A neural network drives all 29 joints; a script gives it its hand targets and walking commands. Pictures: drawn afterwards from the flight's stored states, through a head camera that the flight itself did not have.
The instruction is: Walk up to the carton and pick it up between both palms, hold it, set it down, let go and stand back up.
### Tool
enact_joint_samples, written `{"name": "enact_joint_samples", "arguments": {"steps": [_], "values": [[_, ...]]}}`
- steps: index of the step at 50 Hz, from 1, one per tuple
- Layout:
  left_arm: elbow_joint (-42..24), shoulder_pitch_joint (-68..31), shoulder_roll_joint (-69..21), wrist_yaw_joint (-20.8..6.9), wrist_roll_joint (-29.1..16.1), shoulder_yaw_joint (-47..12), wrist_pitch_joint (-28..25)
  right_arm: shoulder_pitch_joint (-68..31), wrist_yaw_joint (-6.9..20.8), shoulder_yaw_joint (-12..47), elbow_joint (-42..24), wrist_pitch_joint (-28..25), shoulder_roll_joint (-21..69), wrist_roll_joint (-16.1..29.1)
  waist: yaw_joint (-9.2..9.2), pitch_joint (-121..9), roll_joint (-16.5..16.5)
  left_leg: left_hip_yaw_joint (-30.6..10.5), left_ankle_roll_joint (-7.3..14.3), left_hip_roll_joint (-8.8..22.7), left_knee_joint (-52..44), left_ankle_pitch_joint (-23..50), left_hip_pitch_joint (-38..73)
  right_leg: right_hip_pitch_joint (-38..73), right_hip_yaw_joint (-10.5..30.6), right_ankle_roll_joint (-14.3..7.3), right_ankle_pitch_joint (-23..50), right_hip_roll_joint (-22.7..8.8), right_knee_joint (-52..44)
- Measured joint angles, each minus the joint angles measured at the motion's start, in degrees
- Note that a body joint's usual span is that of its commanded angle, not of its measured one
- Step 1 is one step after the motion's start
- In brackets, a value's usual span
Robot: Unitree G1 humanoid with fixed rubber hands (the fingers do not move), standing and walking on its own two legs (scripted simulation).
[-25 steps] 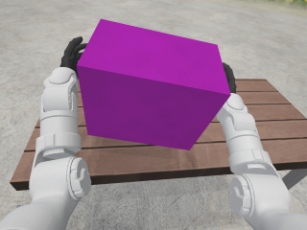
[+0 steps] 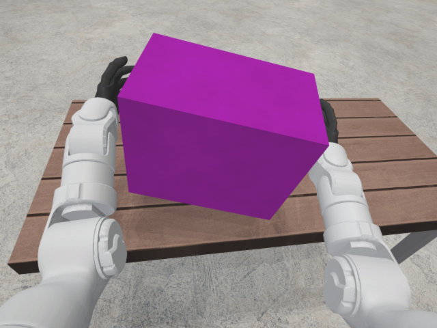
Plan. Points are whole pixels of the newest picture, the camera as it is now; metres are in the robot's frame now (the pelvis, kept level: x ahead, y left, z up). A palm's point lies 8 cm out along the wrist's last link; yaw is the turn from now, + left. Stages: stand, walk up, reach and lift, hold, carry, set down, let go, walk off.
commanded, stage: set down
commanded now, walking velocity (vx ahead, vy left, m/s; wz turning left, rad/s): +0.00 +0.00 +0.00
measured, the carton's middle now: (217, 135) +0.42 -0.03 +0.14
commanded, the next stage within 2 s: none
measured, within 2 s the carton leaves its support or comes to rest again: neither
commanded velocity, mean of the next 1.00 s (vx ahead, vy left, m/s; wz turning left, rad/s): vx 0.00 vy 0.00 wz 0.00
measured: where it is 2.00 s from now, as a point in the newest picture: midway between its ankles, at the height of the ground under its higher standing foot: outside the picture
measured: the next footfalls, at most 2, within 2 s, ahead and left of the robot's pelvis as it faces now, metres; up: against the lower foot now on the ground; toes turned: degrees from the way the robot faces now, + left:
none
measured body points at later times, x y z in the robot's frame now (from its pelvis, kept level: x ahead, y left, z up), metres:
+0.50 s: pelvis +0.00 +0.00 +0.00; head +0.01 +0.03 +0.45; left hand +0.47 +0.16 +0.18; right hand +0.38 -0.22 +0.13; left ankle +0.01 +0.11 -0.75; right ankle -0.01 -0.14 -0.75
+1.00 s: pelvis +0.01 +0.00 +0.00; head +0.03 +0.03 +0.45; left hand +0.48 +0.15 +0.14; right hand +0.38 -0.22 +0.10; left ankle +0.01 +0.11 -0.75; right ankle -0.01 -0.14 -0.75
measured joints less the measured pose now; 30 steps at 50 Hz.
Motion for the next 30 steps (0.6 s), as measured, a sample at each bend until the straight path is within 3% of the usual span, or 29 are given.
{"name": "enact_joint_samples", "arguments": {"steps": [30], "values": [[11.11, -1.53, 1.11, -1.79, 0.33, 1.13, -7.85, 3.81, -0.57, -3.73, -1.07, -3.35, 4.33, -5.78, 0.71, 1.03, 0.88, 0.87, -0.13, 0.17, -1.52, 0.41, -0.27, -0.93, -0.31, -0.15, 0.1, -0.16, -0.52]]}}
